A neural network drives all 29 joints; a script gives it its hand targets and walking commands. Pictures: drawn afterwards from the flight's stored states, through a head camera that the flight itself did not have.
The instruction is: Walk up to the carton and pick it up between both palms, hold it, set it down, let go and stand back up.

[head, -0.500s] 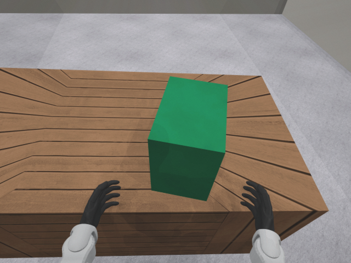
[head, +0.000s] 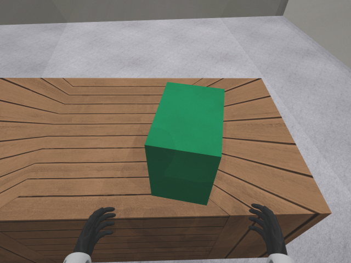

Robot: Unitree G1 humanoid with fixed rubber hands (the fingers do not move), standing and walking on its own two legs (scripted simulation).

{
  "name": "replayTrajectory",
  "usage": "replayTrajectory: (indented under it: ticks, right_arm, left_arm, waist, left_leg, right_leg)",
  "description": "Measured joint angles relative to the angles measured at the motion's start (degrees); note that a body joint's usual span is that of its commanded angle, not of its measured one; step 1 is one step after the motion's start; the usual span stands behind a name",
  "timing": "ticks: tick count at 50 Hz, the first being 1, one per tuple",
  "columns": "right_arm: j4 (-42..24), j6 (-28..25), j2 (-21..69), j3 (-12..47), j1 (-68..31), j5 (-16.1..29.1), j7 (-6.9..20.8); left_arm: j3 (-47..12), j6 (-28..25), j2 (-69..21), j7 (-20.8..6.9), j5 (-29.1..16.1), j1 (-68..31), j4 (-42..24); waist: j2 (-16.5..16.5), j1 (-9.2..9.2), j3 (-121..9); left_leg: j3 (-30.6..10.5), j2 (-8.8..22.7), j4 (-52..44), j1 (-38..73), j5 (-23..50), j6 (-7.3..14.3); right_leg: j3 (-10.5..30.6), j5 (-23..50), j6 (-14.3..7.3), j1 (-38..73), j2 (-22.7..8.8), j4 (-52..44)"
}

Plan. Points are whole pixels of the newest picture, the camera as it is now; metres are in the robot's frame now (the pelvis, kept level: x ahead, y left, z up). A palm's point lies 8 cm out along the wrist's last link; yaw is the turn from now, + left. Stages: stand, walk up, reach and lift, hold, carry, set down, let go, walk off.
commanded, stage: set down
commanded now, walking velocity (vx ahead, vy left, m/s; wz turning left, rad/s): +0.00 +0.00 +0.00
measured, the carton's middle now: (187, 143) +0.49 -0.01 -0.05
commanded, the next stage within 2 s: let go in 0.96 s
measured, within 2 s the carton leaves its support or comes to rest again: neither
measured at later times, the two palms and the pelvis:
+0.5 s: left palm (88, 260) +0.17 +0.22 -0.07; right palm (285, 260) +0.17 -0.21 -0.06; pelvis +0.01 -0.01 +0.00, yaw +0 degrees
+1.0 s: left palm out of the picture +0.15 +0.21 -0.08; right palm out of the picture +0.16 -0.23 -0.07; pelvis +0.00 -0.03 +0.00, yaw +0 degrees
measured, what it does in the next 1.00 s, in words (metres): stands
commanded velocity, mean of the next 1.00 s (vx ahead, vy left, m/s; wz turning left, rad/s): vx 0.00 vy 0.00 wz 0.00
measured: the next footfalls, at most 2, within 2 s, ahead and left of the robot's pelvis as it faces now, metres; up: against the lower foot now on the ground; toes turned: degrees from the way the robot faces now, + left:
none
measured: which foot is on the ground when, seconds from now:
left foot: down 0.00-1.00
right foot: down 0.00-1.00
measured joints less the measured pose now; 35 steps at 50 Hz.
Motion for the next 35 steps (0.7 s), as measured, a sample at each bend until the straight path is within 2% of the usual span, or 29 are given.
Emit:
replayTrajectory:
  ticks: [7,14,20,23,27,35]
  right_arm:
    - [-2.0,2.1,-0.7,0.1,2.6,-0.3,0.6]
    - [0.8,4.2,-2.4,0.5,3.7,-1.6,3.0]
    - [-1.6,4.7,-2.7,1.0,6.4,-2.3,2.7]
    - [-2.8,5.8,-3.0,1.9,7.1,-2.0,2.8]
    - [-2.4,7.0,-3.1,2.4,6.7,-2.3,3.3]
    - [-0.9,10.1,-4.0,0.5,4.7,-4.4,5.0]
  left_arm:
    - [-0.1,2.2,-0.1,0.0,0.3,2.3,-1.2]
    - [0.6,6.5,-1.6,1.2,4.1,3.4,-1.7]
    - [2.4,8.1,-2.1,0.8,4.9,5.2,-2.6]
    - [3.2,9.8,-2.0,1.0,5.4,5.2,-2.6]
    - [3.8,11.6,-1.9,1.0,6.1,4.9,-2.8]
    - [3.5,16.8,-3.5,2.3,8.1,4.6,-3.6]
  waist:
    - [0.0,0.14,0.6]
    - [1.0,0.86,1.3]
    - [0.7,0.06,0.7]
    - [0.1,0.43,1.2]
    - [-0.5,0.99,2.2]
    - [0.1,0.72,2.2]
  left_leg:
    - [0.0,0.0,-1.4,2.6,0.0,-0.2]
    - [0.6,0.5,-3.1,5.2,0.1,-0.5]
    - [0.0,0.4,-4.6,5.9,0.8,-0.8]
    - [0.0,0.4,-5.0,6.6,1.0,-1.0]
    - [-0.1,0.5,-5.8,7.5,1.5,-1.3]
    - [-0.4,0.7,-6.1,6.7,2.1,-1.6]
  right_leg:
    - [0.2,-0.1,-0.2,2.5,0.0,-1.1]
    - [0.8,0.3,-0.5,5.0,0.5,-3.1]
    - [0.3,0.5,-0.7,5.6,0.5,-4.0]
    - [0.2,0.3,-0.9,6.0,0.5,-3.8]
    - [0.1,0.5,-1.2,6.7,0.6,-4.0]
    - [-0.2,1.2,-1.5,6.1,0.8,-4.5]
